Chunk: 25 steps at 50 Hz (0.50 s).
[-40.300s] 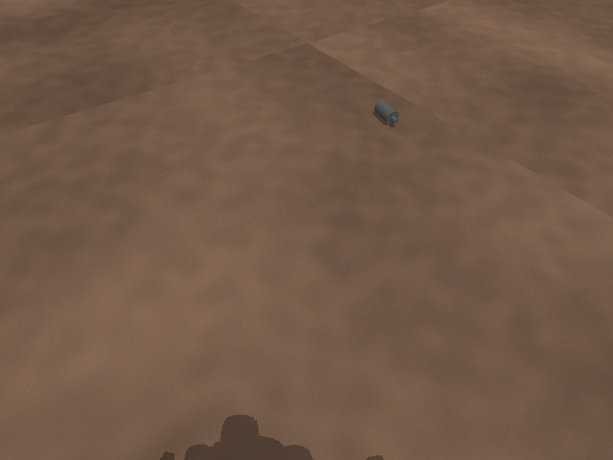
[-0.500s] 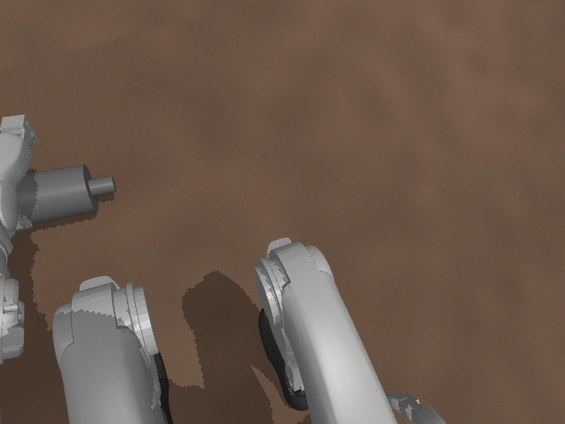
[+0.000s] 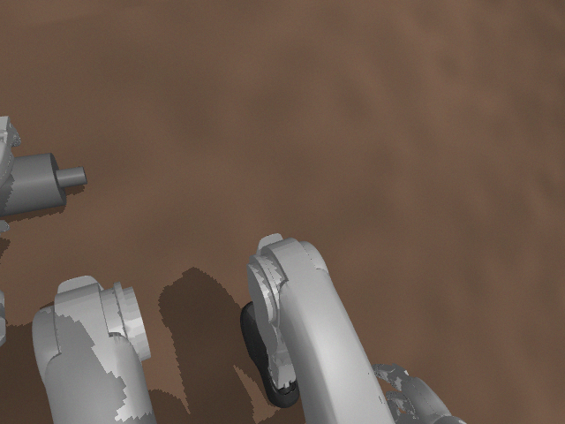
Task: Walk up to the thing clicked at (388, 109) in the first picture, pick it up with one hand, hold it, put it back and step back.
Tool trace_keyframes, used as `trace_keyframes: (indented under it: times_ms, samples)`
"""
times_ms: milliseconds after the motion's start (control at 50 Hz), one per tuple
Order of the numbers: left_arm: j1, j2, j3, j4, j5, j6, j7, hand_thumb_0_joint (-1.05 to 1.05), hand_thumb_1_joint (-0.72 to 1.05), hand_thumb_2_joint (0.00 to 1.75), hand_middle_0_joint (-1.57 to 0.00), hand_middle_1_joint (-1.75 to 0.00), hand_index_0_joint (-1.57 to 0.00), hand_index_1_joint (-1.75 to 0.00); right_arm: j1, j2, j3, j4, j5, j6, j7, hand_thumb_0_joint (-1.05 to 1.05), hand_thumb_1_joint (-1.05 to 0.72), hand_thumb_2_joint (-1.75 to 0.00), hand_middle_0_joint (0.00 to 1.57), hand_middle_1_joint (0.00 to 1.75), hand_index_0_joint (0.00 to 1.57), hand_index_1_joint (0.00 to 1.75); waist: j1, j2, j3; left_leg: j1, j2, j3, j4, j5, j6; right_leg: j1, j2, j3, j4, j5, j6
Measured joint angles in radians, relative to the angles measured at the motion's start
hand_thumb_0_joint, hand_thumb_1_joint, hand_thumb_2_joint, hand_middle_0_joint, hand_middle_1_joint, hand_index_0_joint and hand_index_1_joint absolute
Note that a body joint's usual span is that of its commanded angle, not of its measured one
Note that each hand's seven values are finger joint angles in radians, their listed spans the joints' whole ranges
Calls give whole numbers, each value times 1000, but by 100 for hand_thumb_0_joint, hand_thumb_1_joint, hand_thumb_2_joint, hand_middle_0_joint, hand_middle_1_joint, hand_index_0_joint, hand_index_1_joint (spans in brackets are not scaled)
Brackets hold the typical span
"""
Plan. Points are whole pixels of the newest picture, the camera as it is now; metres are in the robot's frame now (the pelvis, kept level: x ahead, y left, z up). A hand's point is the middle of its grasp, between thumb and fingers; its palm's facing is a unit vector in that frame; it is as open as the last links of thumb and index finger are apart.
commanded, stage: rest palm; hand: left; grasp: from above
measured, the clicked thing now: (20, 185) +0.48 +0.26 -0.27
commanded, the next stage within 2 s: close in 0.86 s
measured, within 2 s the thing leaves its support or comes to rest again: neither
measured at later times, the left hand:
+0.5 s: hand out of the picture +0.46 +0.28 -0.24, palm faces -0.45 -0.12 -0.88, open 13.8 cm
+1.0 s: hand (2, 195) +0.46 +0.28 -0.25, palm faces -0.45 -0.11 -0.89, open 13.7 cm
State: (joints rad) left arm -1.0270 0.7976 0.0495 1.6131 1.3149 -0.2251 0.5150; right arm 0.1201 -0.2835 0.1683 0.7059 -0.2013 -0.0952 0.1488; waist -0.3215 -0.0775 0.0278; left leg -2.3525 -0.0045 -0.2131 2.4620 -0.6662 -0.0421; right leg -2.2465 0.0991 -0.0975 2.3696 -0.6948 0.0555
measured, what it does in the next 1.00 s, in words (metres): stands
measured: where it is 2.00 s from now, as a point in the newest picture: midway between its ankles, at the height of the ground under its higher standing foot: (208, 396)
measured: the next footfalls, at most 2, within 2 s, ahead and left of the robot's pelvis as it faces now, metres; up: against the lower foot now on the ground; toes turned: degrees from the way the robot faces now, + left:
none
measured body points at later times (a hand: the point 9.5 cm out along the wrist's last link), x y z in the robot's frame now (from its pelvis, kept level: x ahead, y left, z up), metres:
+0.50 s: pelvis +0.00 +0.00 -0.01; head +0.27 +0.10 +0.34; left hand +0.48 +0.28 -0.19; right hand +0.04 -0.25 -0.08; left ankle +0.08 +0.14 -0.28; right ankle +0.10 -0.12 -0.28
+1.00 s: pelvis +0.00 +0.01 -0.01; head +0.27 +0.12 +0.33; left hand +0.48 +0.28 -0.20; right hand +0.04 -0.24 -0.07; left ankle +0.08 +0.14 -0.28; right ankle +0.10 -0.12 -0.28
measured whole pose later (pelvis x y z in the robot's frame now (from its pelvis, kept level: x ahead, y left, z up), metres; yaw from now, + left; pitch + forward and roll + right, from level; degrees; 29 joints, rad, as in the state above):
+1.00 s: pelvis +0.00 +0.01 -0.01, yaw -4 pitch +28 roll -14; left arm -1.03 0.92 0.07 1.73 1.28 -0.21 0.63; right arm 0.10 -0.31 0.27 0.69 -0.26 -0.22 0.25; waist -0.38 -0.13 0.13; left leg -2.35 0.01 -0.27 2.54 -0.70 -0.02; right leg -2.22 0.13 -0.15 2.38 -0.69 0.07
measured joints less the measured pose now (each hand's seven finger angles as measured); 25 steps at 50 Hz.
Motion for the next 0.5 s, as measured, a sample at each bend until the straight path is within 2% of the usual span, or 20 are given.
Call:
trace_keyframes:
  times_ms: [100,260,380,500]
  samples:
    - [1,28,13,17,-15,16,32,0,-47,111,-11,-109,-11,-109,14,1,19,11,-16,-20,16,0,-91,-90,20,30,20,30,-14,-5,24,-13,4,-9,21,-4,0,-14,7,-6,14,3,5]
    - [19,48,32,17,-51,20,39,0,-48,109,-10,-106,-10,-106,28,4,48,18,-30,-43,40,0,-91,-90,20,30,20,30,-26,-2,53,-9,12,-23,42,-23,0,-13,18,-16,21,-2,12]
    - [20,71,62,44,-49,10,48,0,-49,107,-10,-104,-10,-104,24,-3,62,2,-38,-57,52,0,-91,-90,20,30,20,30,-37,-6,65,-1,15,-35,52,-32,0,-3,22,-25,22,-4,12]
    - [24,89,57,46,-42,-4,55,0,-50,106,-10,-102,-9,-102,12,-18,66,-7,-42,-71,59,0,-91,-90,20,30,20,30,-37,-19,76,4,16,-44,59,-36,1,5,25,-32,21,-3,13]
